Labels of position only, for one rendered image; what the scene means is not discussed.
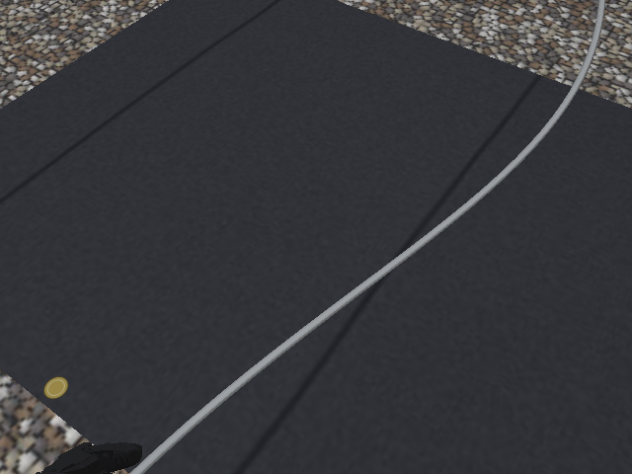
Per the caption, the left robot hand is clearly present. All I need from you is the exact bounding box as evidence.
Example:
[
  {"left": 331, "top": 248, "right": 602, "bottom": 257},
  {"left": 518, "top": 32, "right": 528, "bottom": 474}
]
[{"left": 36, "top": 442, "right": 142, "bottom": 474}]

